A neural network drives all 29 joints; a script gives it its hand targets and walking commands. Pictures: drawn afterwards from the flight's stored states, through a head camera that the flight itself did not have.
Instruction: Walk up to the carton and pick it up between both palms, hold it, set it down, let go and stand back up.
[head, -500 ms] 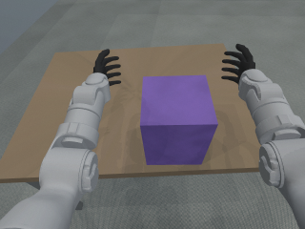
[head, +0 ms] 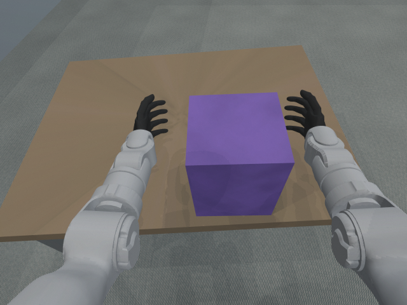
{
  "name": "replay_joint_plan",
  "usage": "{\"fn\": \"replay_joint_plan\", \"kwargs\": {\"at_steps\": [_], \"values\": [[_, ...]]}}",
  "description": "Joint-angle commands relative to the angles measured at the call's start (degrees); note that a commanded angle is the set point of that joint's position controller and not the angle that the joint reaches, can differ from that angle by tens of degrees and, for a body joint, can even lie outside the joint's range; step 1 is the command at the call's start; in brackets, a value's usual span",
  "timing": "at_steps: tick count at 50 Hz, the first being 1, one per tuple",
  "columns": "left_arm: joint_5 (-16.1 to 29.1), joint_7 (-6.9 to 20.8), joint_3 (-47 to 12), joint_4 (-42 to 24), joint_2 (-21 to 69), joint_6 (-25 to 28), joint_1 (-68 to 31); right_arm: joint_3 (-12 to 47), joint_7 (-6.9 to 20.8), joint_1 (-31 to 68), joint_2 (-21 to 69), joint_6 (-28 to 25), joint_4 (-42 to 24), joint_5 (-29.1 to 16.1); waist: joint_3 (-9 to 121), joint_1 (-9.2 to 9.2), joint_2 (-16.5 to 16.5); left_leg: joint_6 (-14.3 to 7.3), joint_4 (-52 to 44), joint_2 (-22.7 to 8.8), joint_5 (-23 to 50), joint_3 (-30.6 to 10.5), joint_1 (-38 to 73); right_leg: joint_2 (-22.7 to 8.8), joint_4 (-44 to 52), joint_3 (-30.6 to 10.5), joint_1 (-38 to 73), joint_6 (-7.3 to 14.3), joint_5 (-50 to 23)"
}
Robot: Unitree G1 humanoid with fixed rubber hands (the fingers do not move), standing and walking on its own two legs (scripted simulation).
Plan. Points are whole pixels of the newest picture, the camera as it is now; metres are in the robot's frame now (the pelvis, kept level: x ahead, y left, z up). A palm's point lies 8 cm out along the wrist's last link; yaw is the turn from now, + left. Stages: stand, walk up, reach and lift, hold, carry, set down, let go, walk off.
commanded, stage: reach and lift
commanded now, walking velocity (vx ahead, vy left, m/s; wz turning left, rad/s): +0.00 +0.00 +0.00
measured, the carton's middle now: (233, 159) +0.43 -0.06 -0.01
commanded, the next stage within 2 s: none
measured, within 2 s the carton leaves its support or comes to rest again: leaves its support in 1.90 s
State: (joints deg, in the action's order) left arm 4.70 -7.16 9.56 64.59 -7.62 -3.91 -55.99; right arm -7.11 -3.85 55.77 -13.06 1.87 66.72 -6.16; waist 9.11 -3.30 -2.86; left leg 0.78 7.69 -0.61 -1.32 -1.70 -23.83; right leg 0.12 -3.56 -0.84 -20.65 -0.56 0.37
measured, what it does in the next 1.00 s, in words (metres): stands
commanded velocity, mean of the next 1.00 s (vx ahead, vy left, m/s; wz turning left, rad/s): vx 0.00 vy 0.00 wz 0.00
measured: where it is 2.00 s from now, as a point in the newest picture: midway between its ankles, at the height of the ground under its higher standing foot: outside the picture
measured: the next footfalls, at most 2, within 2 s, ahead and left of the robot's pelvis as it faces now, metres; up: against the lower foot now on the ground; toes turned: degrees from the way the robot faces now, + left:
none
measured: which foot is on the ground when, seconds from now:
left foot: down 0.00-1.00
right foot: down 0.00-1.00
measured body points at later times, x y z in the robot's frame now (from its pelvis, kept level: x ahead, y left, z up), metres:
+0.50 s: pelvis +0.01 +0.00 -0.01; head +0.11 -0.02 +0.43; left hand +0.48 +0.12 +0.03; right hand +0.46 -0.22 +0.04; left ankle +0.00 +0.13 -0.75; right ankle -0.01 -0.12 -0.75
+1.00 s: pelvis +0.01 +0.00 +0.00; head +0.11 -0.01 +0.43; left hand +0.47 +0.08 +0.04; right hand +0.46 -0.20 +0.04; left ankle +0.00 +0.13 -0.75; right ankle -0.01 -0.12 -0.75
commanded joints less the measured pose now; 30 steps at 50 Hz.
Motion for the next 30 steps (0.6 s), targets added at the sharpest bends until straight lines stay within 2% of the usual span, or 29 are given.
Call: {"fn": "replay_joint_plan", "kwargs": {"at_steps": [1, 2, 6, 10, 16, 21, 27, 28, 30], "values": [[-0.24, 0.09, -0.22, -6.83, -5.57, 6.82, -24.51, -1.26, 0.04, 22.91, -8.01, -5.04, -8.77, 0.98, 36.59, -1.67, 1.70, 3.61, 5.77, 2.11, 19.47, 0.70, 16.92, 2.31, -4.91, 0.75, 9.86, -2.10, -18.11], [-0.25, 0.12, 0.00, -6.10, -5.75, 7.48, -24.63, -1.18, 0.13, 22.70, -7.53, -5.51, -8.59, 1.00, 36.82, -1.20, 2.01, 3.66, 6.09, 2.00, 19.71, 0.64, 16.74, 2.36, -4.97, 0.86, 8.72, -1.99, -17.56], [-0.14, 0.10, -0.45, -6.07, -5.63, 9.78, -23.95, -1.99, 0.35, 21.38, -7.59, -7.29, -8.52, 1.48, 40.60, -1.75, 1.58, 4.08, 7.19, 1.80, 22.52, 0.89, 17.48, 2.12, -5.15, 0.63, 6.81, -1.71, -18.52], [-0.94, 0.41, 0.33, -4.52, -5.94, 11.68, -21.96, -0.05, 0.80, 20.14, -6.27, -8.81, -7.20, 0.01, 40.84, -0.40, 1.95, 4.33, 7.78, 1.66, 24.71, 0.96, 15.55, 1.95, -5.76, -0.05, 7.35, -1.68, -21.26], [-1.01, 0.83, 0.38, -3.43, -6.58, 13.59, -20.66, 1.94, 0.60, 18.79, -5.36, -10.01, -6.54, -2.02, 39.81, 0.38, 2.04, 3.88, 7.15, 1.87, 22.93, 1.25, 12.34, 1.52, -6.74, -1.12, 8.66, -1.86, -22.17], [0.63, 1.28, -1.34, -3.32, -5.25, 14.85, -19.92, 2.26, 0.48, 18.78, -5.44, -10.97, -8.51, -1.67, 41.94, -0.44, 2.84, 3.93, 7.54, 1.62, 24.84, 1.25, 12.48, 1.29, -6.86, -1.01, 8.20, -1.87, -23.63], [-1.03, 1.27, -0.88, -4.26, -4.06, 15.55, -18.63, 0.58, 0.25, 17.20, -4.20, -11.54, -8.53, 0.32, 41.96, -0.80, 2.91, 4.22, 6.82, 1.56, 26.03, 1.26, 12.74, 0.94, -5.96, -0.75, 7.62, -1.86, -23.39], [-1.32, 1.32, -0.92, -4.33, -3.13, 15.75, -18.78, 0.19, 0.26, 16.92, -3.93, -11.64, -8.21, 0.73, 41.65, -1.30, 2.59, 4.34, 7.11, 1.63, 26.54, 1.11, 13.79, 1.09, -5.51, -0.69, 6.86, -1.73, -22.90], [-2.52, 1.09, -0.25, -5.60, -2.17, 15.89, -18.60, -0.68, 0.24, 17.37, -3.19, -12.04, -9.28, 1.60, 42.41, -0.72, 1.91, 4.64, 7.42, 1.55, 28.27, 1.09, 14.83, 1.18, -4.74, -0.47, 6.55, -1.30, -23.39]]}}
